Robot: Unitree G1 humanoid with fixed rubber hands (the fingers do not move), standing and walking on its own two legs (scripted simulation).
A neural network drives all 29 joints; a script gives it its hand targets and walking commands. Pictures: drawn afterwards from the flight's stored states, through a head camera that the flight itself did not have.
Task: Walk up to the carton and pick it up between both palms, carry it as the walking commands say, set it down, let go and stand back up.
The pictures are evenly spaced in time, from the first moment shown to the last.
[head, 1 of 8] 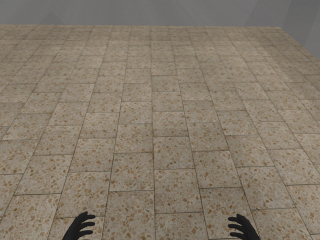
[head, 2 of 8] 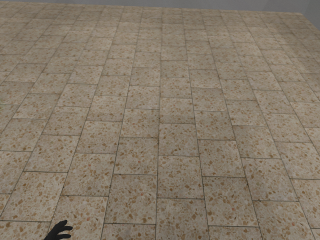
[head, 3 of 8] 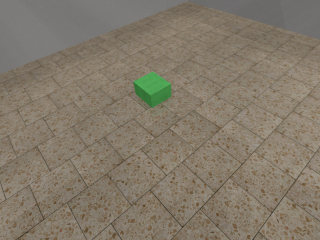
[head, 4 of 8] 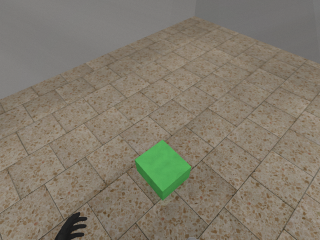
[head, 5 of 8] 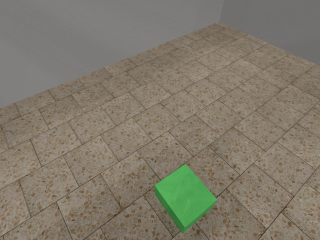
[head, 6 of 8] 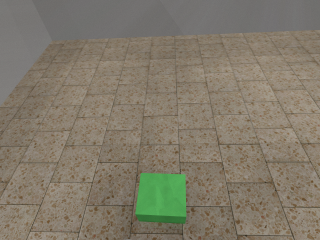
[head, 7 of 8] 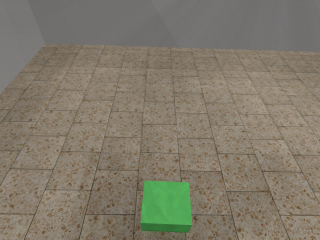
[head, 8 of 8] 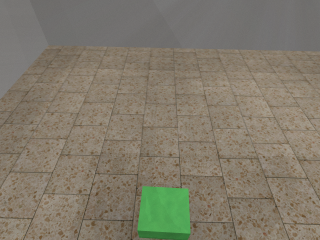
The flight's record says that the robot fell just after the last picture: no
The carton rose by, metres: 0.00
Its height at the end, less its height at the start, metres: +0.00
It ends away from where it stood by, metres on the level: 0.00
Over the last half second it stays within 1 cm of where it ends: yes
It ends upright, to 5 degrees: yes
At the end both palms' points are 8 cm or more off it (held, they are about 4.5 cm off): yes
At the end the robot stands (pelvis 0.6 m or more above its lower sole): yes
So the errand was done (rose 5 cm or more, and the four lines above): no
